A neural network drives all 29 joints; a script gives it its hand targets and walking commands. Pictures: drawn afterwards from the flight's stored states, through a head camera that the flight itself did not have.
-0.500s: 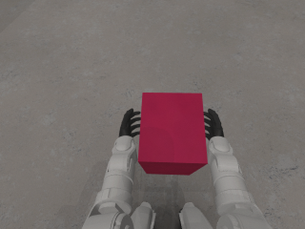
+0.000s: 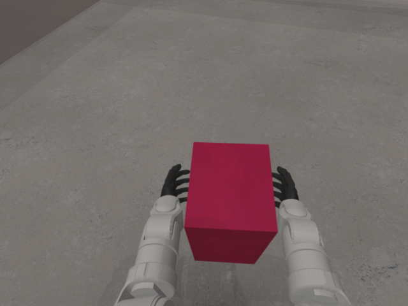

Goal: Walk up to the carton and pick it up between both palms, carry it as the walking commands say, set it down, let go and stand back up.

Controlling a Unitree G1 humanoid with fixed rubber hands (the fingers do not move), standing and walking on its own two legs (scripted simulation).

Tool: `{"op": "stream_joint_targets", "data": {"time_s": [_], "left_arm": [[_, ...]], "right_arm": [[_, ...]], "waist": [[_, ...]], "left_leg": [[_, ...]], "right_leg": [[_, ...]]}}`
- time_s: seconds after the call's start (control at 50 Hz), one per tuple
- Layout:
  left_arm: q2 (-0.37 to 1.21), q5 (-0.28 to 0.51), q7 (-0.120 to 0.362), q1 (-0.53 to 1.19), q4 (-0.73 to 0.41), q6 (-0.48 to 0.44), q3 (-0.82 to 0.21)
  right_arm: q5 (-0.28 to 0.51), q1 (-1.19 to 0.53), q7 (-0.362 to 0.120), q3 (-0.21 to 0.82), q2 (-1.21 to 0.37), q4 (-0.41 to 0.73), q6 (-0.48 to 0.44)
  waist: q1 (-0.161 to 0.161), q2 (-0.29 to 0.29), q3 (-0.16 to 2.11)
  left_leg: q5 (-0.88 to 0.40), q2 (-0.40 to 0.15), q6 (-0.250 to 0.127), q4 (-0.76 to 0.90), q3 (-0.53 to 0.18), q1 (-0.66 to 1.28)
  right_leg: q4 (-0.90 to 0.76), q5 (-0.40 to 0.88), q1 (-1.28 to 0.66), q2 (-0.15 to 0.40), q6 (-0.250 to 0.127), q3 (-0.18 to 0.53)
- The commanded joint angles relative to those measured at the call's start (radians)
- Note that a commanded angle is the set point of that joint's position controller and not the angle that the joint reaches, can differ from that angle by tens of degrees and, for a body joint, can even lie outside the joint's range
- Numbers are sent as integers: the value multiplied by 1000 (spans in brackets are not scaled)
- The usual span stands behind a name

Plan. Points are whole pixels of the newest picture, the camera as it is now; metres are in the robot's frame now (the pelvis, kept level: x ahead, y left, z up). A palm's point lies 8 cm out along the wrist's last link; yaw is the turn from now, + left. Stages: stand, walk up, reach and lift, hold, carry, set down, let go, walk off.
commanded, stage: reach and lift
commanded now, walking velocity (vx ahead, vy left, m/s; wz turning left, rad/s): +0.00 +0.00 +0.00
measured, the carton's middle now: (227, 209) +0.34 +0.00 -0.07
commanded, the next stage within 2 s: hold in 1.56 s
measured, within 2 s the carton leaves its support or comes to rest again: neither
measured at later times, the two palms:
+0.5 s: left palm (164, 192) +0.31 +0.12 +0.07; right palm (298, 195) +0.31 -0.13 +0.06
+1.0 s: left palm (163, 190) +0.31 +0.12 +0.07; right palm (298, 193) +0.31 -0.13 +0.07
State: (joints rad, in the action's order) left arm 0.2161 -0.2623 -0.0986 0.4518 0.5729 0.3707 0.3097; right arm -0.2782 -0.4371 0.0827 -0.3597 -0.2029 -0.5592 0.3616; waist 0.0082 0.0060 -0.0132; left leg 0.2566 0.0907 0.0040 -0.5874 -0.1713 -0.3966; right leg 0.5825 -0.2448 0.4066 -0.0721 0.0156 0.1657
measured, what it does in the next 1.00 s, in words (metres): stands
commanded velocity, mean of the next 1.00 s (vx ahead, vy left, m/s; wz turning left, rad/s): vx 0.00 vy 0.00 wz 0.00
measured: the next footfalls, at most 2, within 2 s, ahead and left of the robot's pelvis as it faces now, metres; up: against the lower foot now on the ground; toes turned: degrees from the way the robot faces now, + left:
none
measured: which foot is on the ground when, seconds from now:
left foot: down 0.00-1.00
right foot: down 0.00-1.00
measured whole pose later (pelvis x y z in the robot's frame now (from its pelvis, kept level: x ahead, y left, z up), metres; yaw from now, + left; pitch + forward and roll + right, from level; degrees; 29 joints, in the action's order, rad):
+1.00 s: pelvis +0.00 +0.00 +0.01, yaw -1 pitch -7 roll +0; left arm 0.22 -0.29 -0.07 0.47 0.46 0.70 0.33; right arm -0.30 -0.47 0.09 -0.32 -0.21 -0.47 0.69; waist 0.01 0.00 -0.01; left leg 0.23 0.06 0.00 -0.47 -0.14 -0.12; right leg 0.47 -0.21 0.14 -0.06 0.01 0.16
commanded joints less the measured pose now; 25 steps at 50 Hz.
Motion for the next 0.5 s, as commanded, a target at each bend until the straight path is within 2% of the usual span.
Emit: {"op": "stream_joint_targets", "data": {"time_s": [0.0,0.2,0.48], "left_arm": [[1021,113,203,450,38,13,-496],[1034,155,215,455,-22,128,-519],[1046,201,230,540,-70,276,-519]], "right_arm": [[126,-498,-217,546,-971,-38,22],[173,-512,-228,577,-1007,18,140],[225,-608,-244,583,-1024,85,283]], "waist": [[-2,-14,416],[-8,-6,357],[-7,-6,253]], "left_leg": [[-241,13,8,87,68,217],[-235,2,6,134,65,276],[-95,-15,1,205,78,307]], "right_leg": [[-88,220,-224,-16,-20,-76],[-135,222,-303,-10,-17,-77],[-197,99,-352,-4,-21,-80]]}}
